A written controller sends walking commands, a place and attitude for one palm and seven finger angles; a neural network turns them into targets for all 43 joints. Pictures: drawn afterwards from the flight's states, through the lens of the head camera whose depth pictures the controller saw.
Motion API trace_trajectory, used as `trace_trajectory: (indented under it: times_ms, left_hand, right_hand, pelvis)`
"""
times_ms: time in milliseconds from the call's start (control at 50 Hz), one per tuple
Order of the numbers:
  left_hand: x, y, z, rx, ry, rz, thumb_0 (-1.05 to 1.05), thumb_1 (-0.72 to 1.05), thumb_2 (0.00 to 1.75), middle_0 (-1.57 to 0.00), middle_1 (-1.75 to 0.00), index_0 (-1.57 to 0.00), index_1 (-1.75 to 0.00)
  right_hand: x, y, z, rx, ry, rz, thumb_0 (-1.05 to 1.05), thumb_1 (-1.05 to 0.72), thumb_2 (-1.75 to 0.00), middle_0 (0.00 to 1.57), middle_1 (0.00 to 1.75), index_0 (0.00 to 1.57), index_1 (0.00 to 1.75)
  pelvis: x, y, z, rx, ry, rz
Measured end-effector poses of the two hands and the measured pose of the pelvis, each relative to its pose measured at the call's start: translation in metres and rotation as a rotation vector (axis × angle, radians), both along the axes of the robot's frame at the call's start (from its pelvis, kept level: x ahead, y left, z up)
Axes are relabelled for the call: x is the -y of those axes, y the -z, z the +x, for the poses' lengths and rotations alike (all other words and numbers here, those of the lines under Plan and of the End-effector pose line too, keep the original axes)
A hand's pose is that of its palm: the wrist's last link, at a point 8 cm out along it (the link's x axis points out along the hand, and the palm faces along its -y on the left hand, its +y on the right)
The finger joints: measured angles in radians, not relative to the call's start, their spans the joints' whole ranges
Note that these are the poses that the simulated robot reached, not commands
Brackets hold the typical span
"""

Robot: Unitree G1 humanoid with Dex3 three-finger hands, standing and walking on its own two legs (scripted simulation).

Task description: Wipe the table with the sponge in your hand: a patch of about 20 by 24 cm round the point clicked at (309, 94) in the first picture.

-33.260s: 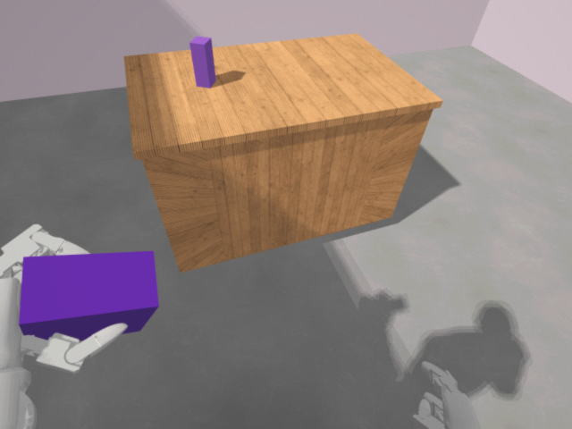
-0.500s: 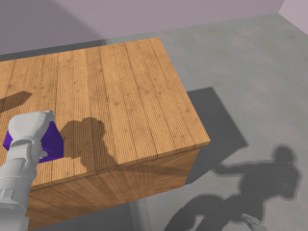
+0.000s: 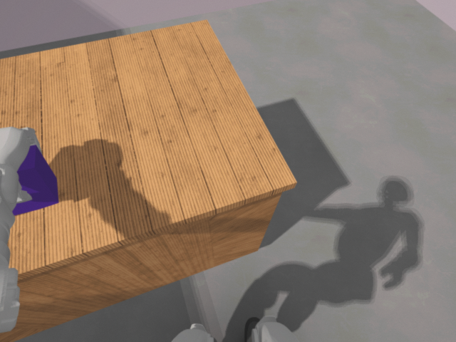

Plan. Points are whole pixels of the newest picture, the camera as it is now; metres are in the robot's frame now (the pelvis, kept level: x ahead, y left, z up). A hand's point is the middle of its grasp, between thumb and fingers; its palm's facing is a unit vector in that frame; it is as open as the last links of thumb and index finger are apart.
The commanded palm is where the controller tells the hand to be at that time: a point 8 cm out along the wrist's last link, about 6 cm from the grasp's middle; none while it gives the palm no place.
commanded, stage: wipe forward along the first lane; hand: left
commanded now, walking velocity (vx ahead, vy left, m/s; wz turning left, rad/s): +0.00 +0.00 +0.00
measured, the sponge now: (18, 189) +0.37 +0.41 -0.01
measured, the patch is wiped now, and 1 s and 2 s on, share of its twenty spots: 0.25 0.35 0.50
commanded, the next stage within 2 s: slide across to the middle lane in 0.80 s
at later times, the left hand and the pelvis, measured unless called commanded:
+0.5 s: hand (17, 144) +0.44 +0.42 +0.03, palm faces -0.21 +0.05 -0.98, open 9.9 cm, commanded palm +0.45 +0.39 +0.04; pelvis +0.02 +0.01 -0.01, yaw +0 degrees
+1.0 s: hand (18, 129) +0.48 +0.43 +0.03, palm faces -0.22 +0.04 -0.98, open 9.9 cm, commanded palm +0.49 +0.39 +0.05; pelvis +0.03 +0.02 -0.01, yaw -1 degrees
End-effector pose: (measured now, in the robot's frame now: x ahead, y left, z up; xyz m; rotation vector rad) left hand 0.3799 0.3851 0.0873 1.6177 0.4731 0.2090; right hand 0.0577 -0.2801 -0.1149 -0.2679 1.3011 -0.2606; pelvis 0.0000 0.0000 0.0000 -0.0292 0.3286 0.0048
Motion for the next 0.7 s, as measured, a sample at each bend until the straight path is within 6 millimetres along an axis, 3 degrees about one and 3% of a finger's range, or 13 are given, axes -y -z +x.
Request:
trace_trajectory:
  times_ms: [220, 700]
  left_hand:
    - [-0.008, -0.001, 0.024, -0.022, 0.012, 0.014, 0.01, -0.53, 1.11, -0.77, -1.36, -0.78, -1.38]
    - [-0.026, 0.001, 0.071, -0.033, 0.023, -0.003, 0.01, -0.54, 1.12, -0.78, -1.36, -0.78, -1.38]
  right_hand:
    - [-0.004, 0.001, 0.001, -0.018, -0.003, -0.015, 0.01, -0.91, -0.9, 0.2, 0.3, 0.2, 0.3]
    - [-0.024, 0.003, 0.013, -0.134, 0.013, -0.013, 0.0, -0.91, -0.9, 0.2, 0.3, 0.2, 0.3]
  pelvis:
    - [-0.004, 0.005, 0.002, -0.036, -0.004, -0.01]
    - [-0.019, 0.006, 0.031, -0.087, -0.008, -0.034]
